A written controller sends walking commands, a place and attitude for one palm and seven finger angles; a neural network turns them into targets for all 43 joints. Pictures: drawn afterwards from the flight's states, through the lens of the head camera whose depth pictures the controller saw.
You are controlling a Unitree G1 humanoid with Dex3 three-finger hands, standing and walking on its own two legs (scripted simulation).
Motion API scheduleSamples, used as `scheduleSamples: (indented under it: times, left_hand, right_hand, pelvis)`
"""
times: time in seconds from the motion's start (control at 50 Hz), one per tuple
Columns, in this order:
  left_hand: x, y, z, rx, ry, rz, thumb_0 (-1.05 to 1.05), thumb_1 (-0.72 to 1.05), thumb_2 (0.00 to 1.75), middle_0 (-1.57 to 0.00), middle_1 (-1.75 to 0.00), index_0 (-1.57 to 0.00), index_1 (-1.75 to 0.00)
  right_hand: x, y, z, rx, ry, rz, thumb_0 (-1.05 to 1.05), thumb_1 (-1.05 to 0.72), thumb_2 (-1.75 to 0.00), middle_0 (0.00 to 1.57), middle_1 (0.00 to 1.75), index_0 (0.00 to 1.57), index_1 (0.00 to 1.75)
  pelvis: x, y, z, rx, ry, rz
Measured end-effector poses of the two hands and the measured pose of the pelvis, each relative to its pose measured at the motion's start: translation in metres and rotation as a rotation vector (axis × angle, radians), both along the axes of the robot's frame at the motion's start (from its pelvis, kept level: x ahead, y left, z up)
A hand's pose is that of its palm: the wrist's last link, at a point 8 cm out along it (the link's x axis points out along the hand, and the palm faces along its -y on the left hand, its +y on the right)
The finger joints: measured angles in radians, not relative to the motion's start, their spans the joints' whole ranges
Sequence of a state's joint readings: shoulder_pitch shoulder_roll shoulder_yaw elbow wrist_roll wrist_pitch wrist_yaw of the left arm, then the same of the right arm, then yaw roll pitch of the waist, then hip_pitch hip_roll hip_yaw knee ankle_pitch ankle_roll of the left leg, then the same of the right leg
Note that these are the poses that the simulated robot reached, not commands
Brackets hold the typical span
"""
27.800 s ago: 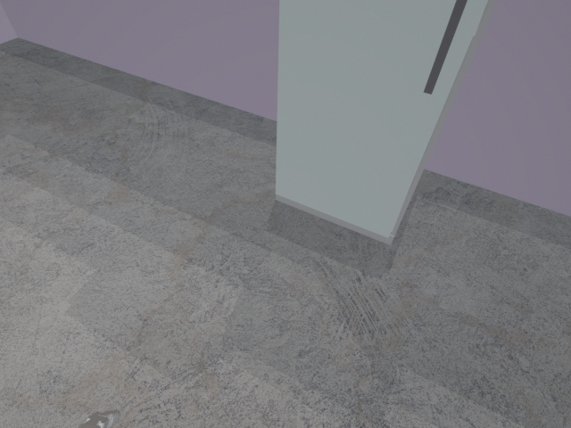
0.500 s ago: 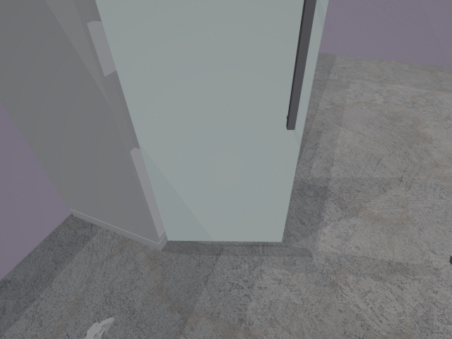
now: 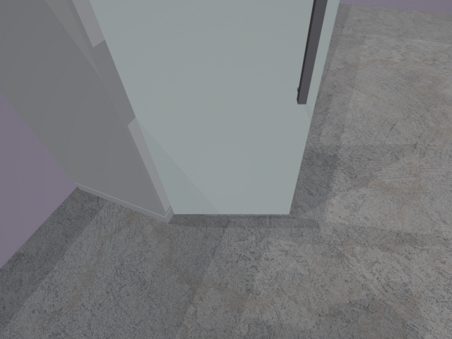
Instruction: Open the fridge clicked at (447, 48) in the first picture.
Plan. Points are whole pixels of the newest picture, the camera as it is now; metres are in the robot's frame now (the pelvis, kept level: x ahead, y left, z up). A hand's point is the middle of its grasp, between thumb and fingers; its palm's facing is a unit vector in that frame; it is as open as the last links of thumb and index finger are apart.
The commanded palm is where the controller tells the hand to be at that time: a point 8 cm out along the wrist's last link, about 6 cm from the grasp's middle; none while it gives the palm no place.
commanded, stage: let the arm hang, fingers relaxed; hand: right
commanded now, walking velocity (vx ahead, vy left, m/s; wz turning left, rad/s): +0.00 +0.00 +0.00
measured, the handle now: (313, 24) +0.71 -0.15 +0.20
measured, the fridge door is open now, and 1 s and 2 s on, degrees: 69 69 69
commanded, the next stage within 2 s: look to check the result in 0.76 s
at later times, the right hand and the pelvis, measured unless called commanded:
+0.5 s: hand out of the picture +0.04 -0.24 -0.15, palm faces -0.05 +0.95 -0.30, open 7.3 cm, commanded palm none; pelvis +0.00 -0.01 +0.01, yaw +1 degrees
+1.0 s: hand out of the picture +0.07 -0.23 -0.15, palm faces -0.06 +0.96 -0.27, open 7.4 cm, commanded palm none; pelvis +0.01 -0.01 +0.02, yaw +2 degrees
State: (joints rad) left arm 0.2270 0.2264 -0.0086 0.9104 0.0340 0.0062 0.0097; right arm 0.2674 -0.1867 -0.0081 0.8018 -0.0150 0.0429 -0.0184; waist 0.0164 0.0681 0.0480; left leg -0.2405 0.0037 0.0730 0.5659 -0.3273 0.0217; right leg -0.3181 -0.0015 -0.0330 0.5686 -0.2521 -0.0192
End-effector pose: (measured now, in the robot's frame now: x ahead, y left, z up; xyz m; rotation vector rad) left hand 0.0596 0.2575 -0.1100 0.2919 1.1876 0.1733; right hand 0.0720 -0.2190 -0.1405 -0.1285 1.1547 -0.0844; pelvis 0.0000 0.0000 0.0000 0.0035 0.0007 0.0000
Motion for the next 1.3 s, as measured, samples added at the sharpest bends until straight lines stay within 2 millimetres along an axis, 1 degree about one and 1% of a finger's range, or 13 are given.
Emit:
scheduleSamples:
  times: [0.06, 0.14, 0.2, 0.26, 0.34, 0.42, 0.58, 0.68, 0.76, 0.84, 1.08, 1.2, 1.3]
  left_hand:
    - [-0.015, 0.006, 0.002, 0.023, 0.071, 0.014, 0.01, 0.90, 0.90, -0.20, -0.30, -0.21, -0.30]
    - [-0.025, 0.006, -0.002, 0.015, 0.097, 0.047, 0.01, 0.90, 0.90, -0.20, -0.30, -0.21, -0.30]
    - [-0.027, 0.002, -0.007, -0.007, 0.097, 0.057, 0.01, 0.90, 0.90, -0.20, -0.30, -0.20, -0.30]
    - [-0.027, -0.004, -0.012, -0.034, 0.094, 0.056, 0.01, 0.90, 0.90, -0.20, -0.30, -0.20, -0.30]
    - [-0.025, -0.010, -0.017, -0.061, 0.089, 0.053, 0.01, 0.90, 0.90, -0.20, -0.30, -0.21, -0.30]
    - [-0.024, -0.012, -0.018, -0.071, 0.087, 0.056, 0.00, 0.90, 0.90, -0.20, -0.30, -0.21, -0.30]
    - [-0.027, -0.007, -0.013, -0.050, 0.100, 0.073, 0.00, 0.90, 0.90, -0.20, -0.30, -0.21, -0.30]
    - [-0.029, -0.002, -0.008, -0.028, 0.111, 0.084, 0.00, 0.90, 0.90, -0.20, -0.30, -0.21, -0.30]
    - [-0.028, 0.000, -0.005, -0.017, 0.115, 0.089, 0.00, 0.90, 0.90, -0.20, -0.30, -0.21, -0.30]
    - [-0.024, 0.002, -0.004, -0.012, 0.113, 0.088, 0.00, 0.90, 0.90, -0.20, -0.30, -0.21, -0.30]
    - [-0.002, 0.006, -0.005, -0.012, 0.088, 0.066, 0.00, 0.90, 0.90, -0.20, -0.30, -0.21, -0.30]
    - [0.012, 0.011, -0.003, -0.005, 0.067, 0.055, 0.00, 0.90, 0.90, -0.20, -0.30, -0.21, -0.30]
    - [0.021, 0.016, 0.000, 0.006, 0.051, 0.047, 0.00, 0.90, 0.90, -0.20, -0.30, -0.21, -0.30]
  right_hand:
    - [-0.025, -0.013, -0.005, -0.023, 0.086, -0.009, -0.03, -0.99, -0.90, 0.21, 0.30, 0.21, 0.30]
    - [-0.053, -0.031, 0.000, -0.067, 0.186, -0.012, -0.02, -0.97, -0.90, 0.21, 0.30, 0.21, 0.30]
    - [-0.064, -0.044, 0.008, -0.103, 0.225, -0.017, -0.01, -0.95, -0.90, 0.21, 0.30, 0.20, 0.30]
    - [-0.066, -0.055, 0.016, -0.136, 0.231, -0.019, 0.00, -0.93, -0.90, 0.20, 0.30, 0.20, 0.30]
    - [-0.059, -0.064, 0.024, -0.168, 0.214, -0.015, 0.00, -0.92, -0.90, 0.20, 0.30, 0.20, 0.30]
    - [-0.046, -0.067, 0.027, -0.177, 0.186, -0.003, 0.00, -0.92, -0.90, 0.20, 0.30, 0.20, 0.30]
    - [-0.017, -0.055, 0.023, -0.143, 0.133, 0.028, 0.00, -0.91, -0.90, 0.20, 0.30, 0.20, 0.30]
    - [-0.006, -0.046, 0.019, -0.113, 0.120, 0.042, 0.00, -0.91, -0.90, 0.20, 0.30, 0.20, 0.30]
    - [-0.002, -0.042, 0.017, -0.099, 0.120, 0.046, 0.00, -0.91, -0.90, 0.20, 0.30, 0.20, 0.30]
    - [-0.001, -0.043, 0.016, -0.100, 0.127, 0.044, 0.00, -0.91, -0.90, 0.20, 0.30, 0.20, 0.30]
    - [-0.003, -0.066, 0.026, -0.160, 0.153, 0.026, 0.00, -0.91, -0.90, 0.20, 0.30, 0.20, 0.30]
    - [0.003, -0.073, 0.030, -0.182, 0.144, 0.021, 0.00, -0.91, -0.90, 0.20, 0.30, 0.20, 0.30]
    - [0.011, -0.073, 0.032, -0.186, 0.129, 0.024, 0.00, -0.91, -0.90, 0.20, 0.30, 0.20, 0.30]
  pelvis:
    - [0.000, 0.002, 0.003, 0.011, 0.002, -0.004]
    - [0.001, 0.000, 0.006, 0.019, -0.005, 0.000]
    - [0.001, -0.003, 0.008, 0.018, -0.013, 0.005]
    - [0.000, -0.005, 0.010, 0.015, -0.019, 0.010]
    - [-0.001, -0.007, 0.012, 0.010, -0.022, 0.015]
    - [-0.001, -0.009, 0.013, 0.007, -0.022, 0.019]
    - [0.002, -0.010, 0.014, 0.002, -0.020, 0.025]
    - [0.005, -0.010, 0.015, 0.002, -0.019, 0.027]
    - [0.008, -0.010, 0.015, 0.002, -0.018, 0.027]
    - [0.010, -0.010, 0.016, 0.002, -0.018, 0.027]
    - [0.016, -0.011, 0.017, 0.000, -0.014, 0.027]
    - [0.020, -0.010, 0.017, -0.001, -0.015, 0.025]
    - [0.022, -0.008, 0.017, -0.003, -0.015, 0.025]
